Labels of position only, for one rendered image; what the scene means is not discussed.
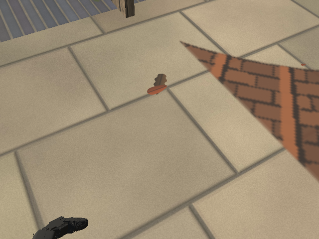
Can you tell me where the left robot hand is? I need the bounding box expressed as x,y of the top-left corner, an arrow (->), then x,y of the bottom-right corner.
32,216 -> 89,239

